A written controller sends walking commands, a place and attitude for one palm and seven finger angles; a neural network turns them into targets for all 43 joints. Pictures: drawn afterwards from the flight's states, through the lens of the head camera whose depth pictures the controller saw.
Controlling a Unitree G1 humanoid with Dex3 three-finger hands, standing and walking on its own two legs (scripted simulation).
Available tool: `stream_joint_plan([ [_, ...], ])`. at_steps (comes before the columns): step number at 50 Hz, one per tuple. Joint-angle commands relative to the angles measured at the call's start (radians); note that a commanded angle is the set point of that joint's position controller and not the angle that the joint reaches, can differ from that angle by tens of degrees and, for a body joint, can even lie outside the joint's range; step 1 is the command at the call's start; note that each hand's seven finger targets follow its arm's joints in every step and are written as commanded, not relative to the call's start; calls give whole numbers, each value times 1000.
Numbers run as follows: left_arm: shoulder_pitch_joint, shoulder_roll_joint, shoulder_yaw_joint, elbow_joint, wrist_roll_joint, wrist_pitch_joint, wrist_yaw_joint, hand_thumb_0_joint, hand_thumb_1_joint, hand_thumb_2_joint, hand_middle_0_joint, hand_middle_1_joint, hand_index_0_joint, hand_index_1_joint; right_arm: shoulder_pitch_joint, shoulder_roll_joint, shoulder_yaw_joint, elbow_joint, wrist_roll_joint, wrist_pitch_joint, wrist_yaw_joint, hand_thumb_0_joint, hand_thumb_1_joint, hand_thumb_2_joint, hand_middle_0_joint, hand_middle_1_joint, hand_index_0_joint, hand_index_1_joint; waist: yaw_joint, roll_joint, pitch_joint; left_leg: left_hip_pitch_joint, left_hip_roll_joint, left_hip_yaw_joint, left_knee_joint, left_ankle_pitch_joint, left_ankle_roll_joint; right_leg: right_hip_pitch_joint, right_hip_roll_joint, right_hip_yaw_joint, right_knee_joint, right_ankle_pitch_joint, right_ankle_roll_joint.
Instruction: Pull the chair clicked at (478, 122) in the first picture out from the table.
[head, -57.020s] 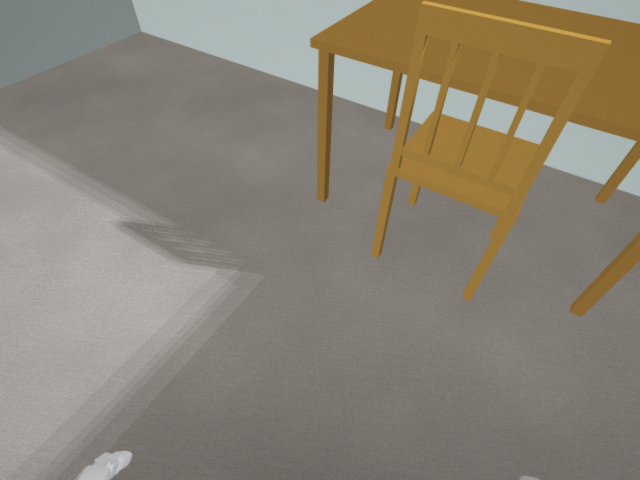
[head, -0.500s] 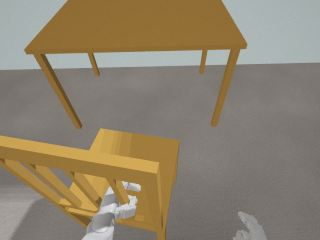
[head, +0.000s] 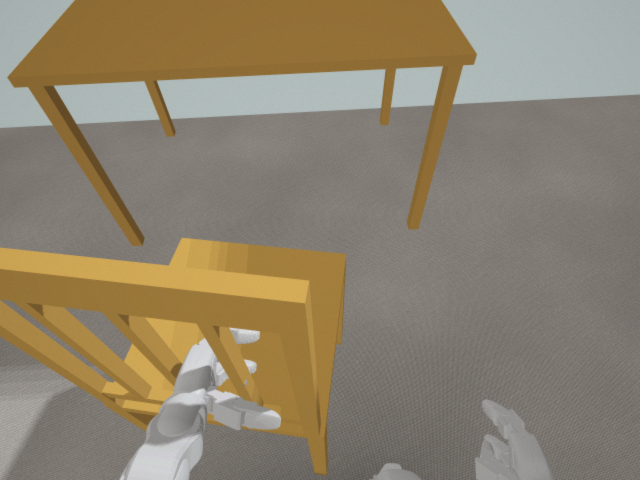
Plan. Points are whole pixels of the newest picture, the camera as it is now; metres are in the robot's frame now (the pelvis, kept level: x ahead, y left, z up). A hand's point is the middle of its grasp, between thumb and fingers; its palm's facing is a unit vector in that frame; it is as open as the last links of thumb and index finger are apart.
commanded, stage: open the thumb and straighten the fingers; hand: left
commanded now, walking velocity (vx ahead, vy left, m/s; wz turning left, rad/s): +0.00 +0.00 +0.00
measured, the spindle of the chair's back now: (168, 363) +0.28 +0.21 -0.03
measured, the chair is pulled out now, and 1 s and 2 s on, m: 0.64 0.64 0.64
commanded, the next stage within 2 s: draw the fingers out of the gap in 0.28 s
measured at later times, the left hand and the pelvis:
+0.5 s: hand (239, 388) +0.25 +0.12 -0.06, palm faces -0.05 -0.99 -0.12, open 17.4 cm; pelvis +0.02 +0.00 -0.01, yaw +1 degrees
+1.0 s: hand (221, 464) +0.16 +0.12 -0.04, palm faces -0.03 -0.99 -0.12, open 17.5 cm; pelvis +0.02 +0.00 -0.03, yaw +2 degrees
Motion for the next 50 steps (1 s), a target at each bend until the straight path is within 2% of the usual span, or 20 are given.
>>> stream_joint_plan([
  [1,-206,27,-2,-226,8,-38,11,0,-550,200,-150,-435,-150,-435,-74,-120,-39,-158,1,-68,-17,0,-900,-900,200,300,200,300,-11,-68,-201,-93,4,-7,-127,158,14,226,8,-11,-84,-6,-5],
  [2,-213,21,-6,-220,10,-28,14,0,-550,200,-125,-363,-125,-363,-70,-120,-38,-158,0,-69,-17,0,-900,-900,200,300,200,300,-15,-70,-189,-97,4,-7,-121,151,14,213,9,-13,-84,-14,-4],
  [3,-151,128,113,-171,14,-18,19,0,-550,200,-100,-290,-100,-290,-59,-128,-41,-156,-2,-67,-19,0,-900,-900,200,300,200,300,8,-96,-187,-138,-1,-5,-116,140,13,232,8,-8,-78,-23,-4],
  [4,-124,129,111,-174,18,-9,16,0,-550,200,-75,-218,-75,-218,-67,-131,-39,-160,-6,-60,-19,0,-900,-900,200,300,200,300,21,-77,-187,-144,-2,-4,-120,144,11,236,7,-8,-74,-21,-8],
  [5,-130,103,87,-200,15,-2,15,0,-550,200,-50,-145,-50,-145,-68,-125,-35,-170,-4,-57,-19,0,-900,-900,200,300,200,300,14,-96,-199,-143,-3,-4,-116,154,14,245,5,-8,-68,-5,-5],
  [7,-137,79,60,-248,21,3,9,0,-550,200,0,0,0,0,-70,-118,-36,-183,-4,-60,-16,0,-900,-900,200,300,200,300,12,-61,-217,-131,-2,2,-106,172,13,243,3,-5,-62,11,-6],
  [9,-136,95,70,-288,17,8,9,0,-550,200,0,0,0,0,-64,-119,-37,-187,-6,-67,-19,0,-900,-900,200,300,200,300,9,-40,-236,-123,-2,0,-95,199,12,254,4,-5,-56,40,-9],
  [12,-128,64,32,-320,7,12,0,0,-550,200,0,0,0,0,-56,-118,-34,-188,-4,-76,-22,0,-900,-900,200,300,200,300,-11,-75,-238,-125,1,-3,-80,204,16,243,4,-8,-54,53,-3],
  [14,-120,47,8,-337,8,17,0,0,-550,200,0,0,0,0,-50,-120,-34,-187,-5,-85,-25,0,-900,-900,200,300,200,300,-19,-62,-238,-116,1,-9,-70,220,16,226,7,-16,-45,64,-5],
  [18,-90,39,-11,-368,20,26,8,0,-550,200,0,0,0,0,-35,-119,-37,-186,-10,-93,-24,0,-900,-900,200,300,200,300,-18,-54,-262,-99,1,-17,-55,269,13,221,4,-26,-23,115,-5],
  [19,-42,149,116,-276,26,32,14,0,-550,200,0,0,0,0,-22,-131,-39,-173,-14,-86,-28,0,-900,-900,200,300,200,300,-4,-87,-226,-147,-2,-18,-44,265,9,211,8,-27,-11,118,-8],
  [20,9,107,83,-296,23,33,5,0,-550,200,0,0,0,0,-29,-124,-36,-185,-15,-77,-24,0,-900,-900,200,300,200,300,6,-86,-242,-155,-4,-9,-44,264,12,229,3,-23,-7,130,-6],
  [21,46,117,91,-318,24,33,4,0,-550,200,0,0,0,0,-33,-120,-37,-200,-13,-72,-22,0,-900,-900,200,300,200,300,13,-97,-245,-165,-5,-7,-45,260,12,240,1,-20,-6,131,-6],
  [24,150,114,76,-423,31,27,-1,0,-550,200,0,0,0,0,-41,-111,-41,-237,-10,-72,-17,0,-900,-900,200,300,200,300,31,-22,-288,-150,-6,4,-39,299,10,274,-4,-12,4,167,-15],
  [30,309,62,-3,-576,26,20,-4,0,-550,200,0,0,0,0,-26,-103,-42,-261,-10,-88,-18,0,-900,-900,200,300,200,300,-6,-19,-254,-135,2,-7,0,348,13,222,0,-23,16,211,-11],
  [32,389,68,4,-582,28,22,-1,0,-550,200,0,0,0,0,-20,-101,-44,-268,-11,-91,-20,0,-900,-900,200,300,200,300,-3,-53,-238,-156,-1,-11,9,332,14,213,2,-28,20,198,-8],
  [35,385,94,18,-619,42,16,8,0,-550,200,0,0,0,0,-17,-105,-46,-274,-16,-92,-28,0,-900,-900,200,300,200,300,-15,-88,-222,-184,-6,-16,24,281,18,183,4,-28,28,158,-4],
  [38,463,107,24,-685,51,-2,7,0,-550,200,0,0,0,0,-17,-96,-48,-288,-16,-97,-34,0,-900,-900,200,300,200,300,1,-42,-256,-180,-12,-12,39,296,18,192,0,-22,43,169,-9],
  [42,527,88,-15,-746,54,-22,-3,0,-550,200,0,0,0,0,-18,-89,-47,-291,-14,-110,-38,0,-900,-900,200,300,200,300,-5,10,-257,-160,-8,-24,52,327,16,153,2,-35,62,162,-14],
  [50,653,85,-21,-726,57,8,-23,0,-550,200,0,0,0,0,-41,-86,-48,-317,-12,-107,-47,0,-900,-900,200,300,200,300,-4,-76,-172,-242,-13,-30,55,194,22,106,7,-37,50,21,-9],
])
